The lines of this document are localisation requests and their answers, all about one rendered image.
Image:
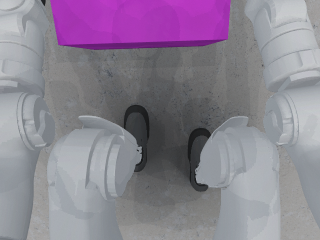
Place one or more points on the carton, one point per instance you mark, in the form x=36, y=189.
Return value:
x=136, y=24

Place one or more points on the robot right upper arm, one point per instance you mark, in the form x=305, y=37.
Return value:
x=292, y=119

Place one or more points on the right robot forearm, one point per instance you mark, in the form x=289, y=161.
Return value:
x=286, y=42

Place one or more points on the left robot forearm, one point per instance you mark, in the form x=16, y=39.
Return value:
x=23, y=25

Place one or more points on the right robot shin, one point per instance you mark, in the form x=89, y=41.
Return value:
x=202, y=172

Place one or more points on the robot left upper arm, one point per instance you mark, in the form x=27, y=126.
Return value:
x=26, y=127

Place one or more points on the right robot thigh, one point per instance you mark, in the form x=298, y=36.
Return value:
x=239, y=159

